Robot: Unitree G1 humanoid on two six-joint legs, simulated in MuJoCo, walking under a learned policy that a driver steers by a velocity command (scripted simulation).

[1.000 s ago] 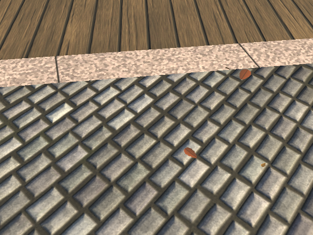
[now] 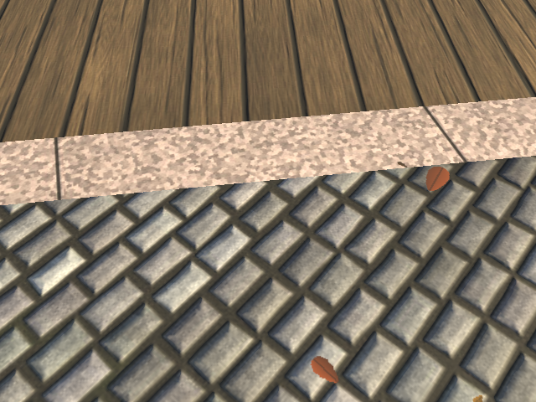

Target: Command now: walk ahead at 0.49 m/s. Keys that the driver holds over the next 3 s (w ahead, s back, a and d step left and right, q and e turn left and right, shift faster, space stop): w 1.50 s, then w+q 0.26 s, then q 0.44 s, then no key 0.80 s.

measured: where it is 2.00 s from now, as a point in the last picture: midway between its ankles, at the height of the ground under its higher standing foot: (289, 198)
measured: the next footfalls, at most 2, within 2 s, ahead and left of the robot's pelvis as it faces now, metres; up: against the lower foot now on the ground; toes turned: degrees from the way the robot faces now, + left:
right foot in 0.48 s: +0.44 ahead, -0.12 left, +0.00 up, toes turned -3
left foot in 1.04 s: +0.73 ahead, +0.06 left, +0.00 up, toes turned +5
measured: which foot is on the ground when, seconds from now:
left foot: down 0.00-0.48, up 0.50-1.00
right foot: up 0.00-0.46, down 0.48-1.00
